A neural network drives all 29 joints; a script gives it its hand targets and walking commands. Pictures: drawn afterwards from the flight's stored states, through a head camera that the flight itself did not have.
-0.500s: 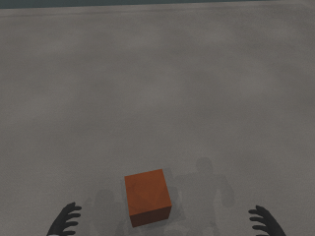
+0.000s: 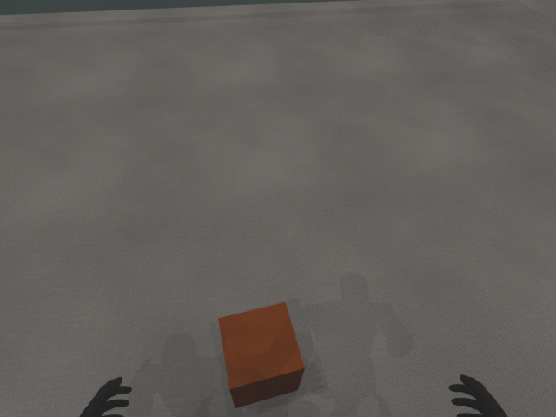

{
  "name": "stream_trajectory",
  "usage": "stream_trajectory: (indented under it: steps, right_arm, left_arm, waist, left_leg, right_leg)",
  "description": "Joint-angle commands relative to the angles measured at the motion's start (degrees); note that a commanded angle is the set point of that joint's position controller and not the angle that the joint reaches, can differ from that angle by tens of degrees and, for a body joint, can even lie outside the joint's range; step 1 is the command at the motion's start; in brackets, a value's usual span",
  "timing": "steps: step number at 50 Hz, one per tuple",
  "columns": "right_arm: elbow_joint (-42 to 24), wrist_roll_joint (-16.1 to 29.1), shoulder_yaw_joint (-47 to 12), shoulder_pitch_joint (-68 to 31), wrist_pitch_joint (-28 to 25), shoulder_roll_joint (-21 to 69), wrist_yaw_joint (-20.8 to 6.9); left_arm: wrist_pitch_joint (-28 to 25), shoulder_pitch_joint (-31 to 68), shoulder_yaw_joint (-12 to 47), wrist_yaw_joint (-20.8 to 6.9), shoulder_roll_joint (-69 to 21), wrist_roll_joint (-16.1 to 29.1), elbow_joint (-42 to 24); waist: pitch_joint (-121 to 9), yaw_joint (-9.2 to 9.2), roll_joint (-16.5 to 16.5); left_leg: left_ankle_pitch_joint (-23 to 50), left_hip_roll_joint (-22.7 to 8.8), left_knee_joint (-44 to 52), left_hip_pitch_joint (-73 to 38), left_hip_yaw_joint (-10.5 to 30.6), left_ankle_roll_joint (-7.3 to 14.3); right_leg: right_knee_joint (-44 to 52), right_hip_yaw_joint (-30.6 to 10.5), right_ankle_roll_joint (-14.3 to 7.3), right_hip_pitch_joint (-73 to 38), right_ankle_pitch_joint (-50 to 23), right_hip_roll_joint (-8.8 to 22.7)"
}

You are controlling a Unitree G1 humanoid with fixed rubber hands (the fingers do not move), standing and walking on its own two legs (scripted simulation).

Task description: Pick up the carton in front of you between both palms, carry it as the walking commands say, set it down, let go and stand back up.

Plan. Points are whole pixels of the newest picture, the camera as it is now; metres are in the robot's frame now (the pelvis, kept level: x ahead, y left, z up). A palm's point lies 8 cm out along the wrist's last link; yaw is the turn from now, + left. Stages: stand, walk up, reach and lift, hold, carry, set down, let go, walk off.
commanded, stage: stand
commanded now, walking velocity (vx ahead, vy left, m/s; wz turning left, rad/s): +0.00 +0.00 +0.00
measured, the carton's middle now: (259, 355) +0.40 +0.05 -0.65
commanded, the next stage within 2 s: none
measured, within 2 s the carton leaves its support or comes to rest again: neither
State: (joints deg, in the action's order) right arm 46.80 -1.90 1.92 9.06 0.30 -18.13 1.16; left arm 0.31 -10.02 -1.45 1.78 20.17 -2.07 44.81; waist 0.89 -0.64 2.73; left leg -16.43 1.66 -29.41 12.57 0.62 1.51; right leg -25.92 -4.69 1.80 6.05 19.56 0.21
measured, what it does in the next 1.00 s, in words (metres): stands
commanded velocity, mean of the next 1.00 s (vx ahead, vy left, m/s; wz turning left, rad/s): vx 0.00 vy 0.00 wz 0.00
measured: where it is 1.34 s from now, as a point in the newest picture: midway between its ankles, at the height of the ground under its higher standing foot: outside the picture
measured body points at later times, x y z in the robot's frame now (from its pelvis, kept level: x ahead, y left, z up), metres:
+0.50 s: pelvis -0.02 +0.00 +0.01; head -0.02 +0.02 +0.46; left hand +0.08 +0.30 -0.12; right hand +0.10 -0.31 -0.09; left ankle -0.01 +0.10 -0.74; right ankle -0.06 -0.15 -0.74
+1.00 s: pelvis -0.03 +0.00 +0.01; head -0.03 +0.01 +0.46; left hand +0.07 +0.31 -0.12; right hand +0.08 -0.32 -0.10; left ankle -0.01 +0.10 -0.74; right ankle -0.06 -0.15 -0.74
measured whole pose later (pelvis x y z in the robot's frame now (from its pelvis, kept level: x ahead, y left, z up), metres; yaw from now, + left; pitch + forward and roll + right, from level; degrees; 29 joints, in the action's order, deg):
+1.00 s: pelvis -0.03 +0.00 +0.01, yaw +0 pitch -2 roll +0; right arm 58.5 -1.0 0.6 6.4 -0.4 -21.2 0.6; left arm -0.5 -9.0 -0.7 0.9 22.2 -1.3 56.4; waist 1.9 -0.3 1.7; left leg -10.7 1.4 -22.5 9.6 1.2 1.2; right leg -19.6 -4.3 1.6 3.3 14.2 0.2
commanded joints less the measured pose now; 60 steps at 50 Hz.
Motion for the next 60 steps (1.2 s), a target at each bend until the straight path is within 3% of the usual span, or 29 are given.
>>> stream_trajectory:
  steps: [1,25,60]
  right_arm:
    - [-2.3,0.1,2.3,-1.4,-0.7,-10.0,0.2]
    - [5.0,0.4,1.4,-3.8,-1.1,-12.0,-0.2]
    - [10.3,1.1,0.3,-5.3,-1.4,-13.6,-0.3]
  left_arm:
    - [-0.8,0.5,-1.7,0.2,7.6,0.0,-2.3]
    - [-1.3,1.2,-1.1,-0.3,9.9,0.4,5.1]
    - [-1.3,2.6,-0.9,-0.7,11.3,0.9,10.1]
  waist:
    - [-3.8,0.20,-2.7]
    - [-0.9,0.24,-2.7]
    - [-1.0,0.32,-2.8]
  left_leg:
    - [22.1,-6.4,3.8,-5.5,5.6,0.3]
    - [12.4,-7.0,9.0,-5.2,6.7,0.5]
    - [14.3,-7.5,10.6,-6.5,7.4,0.5]
  right_leg:
    - [2.4,-1.2,-1.2,2.1,-18.9,3.6]
    - [7.8,-2.9,-2.0,2.1,-12.4,4.6]
    - [9.8,-2.6,-2.3,0.9,-12.8,5.4]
